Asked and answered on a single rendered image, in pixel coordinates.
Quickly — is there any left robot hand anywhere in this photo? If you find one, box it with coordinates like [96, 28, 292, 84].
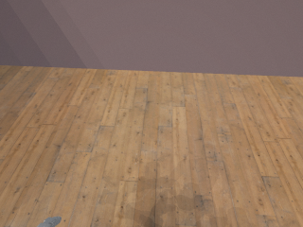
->
[37, 216, 62, 227]

